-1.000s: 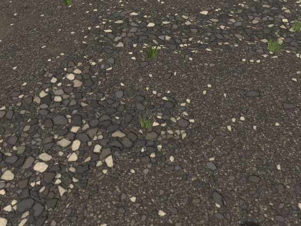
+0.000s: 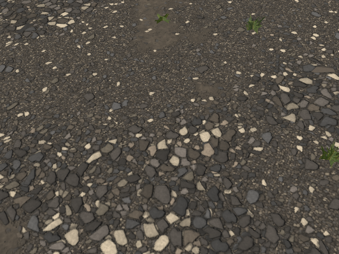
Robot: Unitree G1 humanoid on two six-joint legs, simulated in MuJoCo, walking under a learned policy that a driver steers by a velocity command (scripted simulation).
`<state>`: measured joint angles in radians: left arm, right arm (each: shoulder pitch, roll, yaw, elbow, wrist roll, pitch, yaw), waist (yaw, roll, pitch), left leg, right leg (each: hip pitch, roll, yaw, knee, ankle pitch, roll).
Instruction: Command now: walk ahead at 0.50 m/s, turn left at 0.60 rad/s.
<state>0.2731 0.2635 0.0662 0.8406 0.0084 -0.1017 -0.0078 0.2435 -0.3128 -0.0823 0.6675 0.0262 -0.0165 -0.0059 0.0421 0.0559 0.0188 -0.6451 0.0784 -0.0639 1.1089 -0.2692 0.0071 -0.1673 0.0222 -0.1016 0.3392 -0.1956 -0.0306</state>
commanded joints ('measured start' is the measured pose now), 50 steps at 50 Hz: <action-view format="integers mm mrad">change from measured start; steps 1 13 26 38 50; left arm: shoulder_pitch -47 68 -36 -115 -20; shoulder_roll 157 219 71 132 176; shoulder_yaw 36 28 10 36 45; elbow -57 32 -62 -158 -173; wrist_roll -1 -48 -33 -31 -20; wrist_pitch -16 39 76 79 31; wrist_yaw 5 2 -2 -53 2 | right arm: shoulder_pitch -23 14 -24 19 -88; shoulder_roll -32 -118 -64 -185 -65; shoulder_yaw -6 -36 -23 -63 -12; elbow -87 -80 33 99 3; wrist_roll -1 -16 -46 9 -42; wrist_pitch -10 -60 -102 -39 -83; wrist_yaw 6 39 3 -15 -9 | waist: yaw -17 -142 -27 12 -51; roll -127 -143 14 22 -88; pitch -4 -115 13 -33 -56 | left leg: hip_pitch -111 501 506 709 14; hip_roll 48 -82 201 212 27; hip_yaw -39 108 79 301 2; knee -90 -636 -985 -626 -116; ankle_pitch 121 207 287 850 60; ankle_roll -12 88 190 88 -54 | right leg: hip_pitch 85 110 -525 -263 -26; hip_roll -289 -236 -171 -13 -176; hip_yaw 166 75 204 -24 409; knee -189 195 685 305 -119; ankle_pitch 220 630 76 -12 286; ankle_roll -161 -80 56 -89 -260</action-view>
